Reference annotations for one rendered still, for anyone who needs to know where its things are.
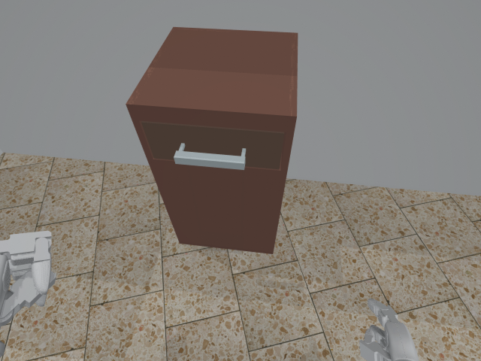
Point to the handle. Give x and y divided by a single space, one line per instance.
209 159

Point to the drawer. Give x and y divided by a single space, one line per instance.
263 148

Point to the cabinet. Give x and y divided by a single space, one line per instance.
225 78

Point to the left robot hand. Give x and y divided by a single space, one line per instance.
27 257

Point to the right robot hand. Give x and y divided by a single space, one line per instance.
392 344

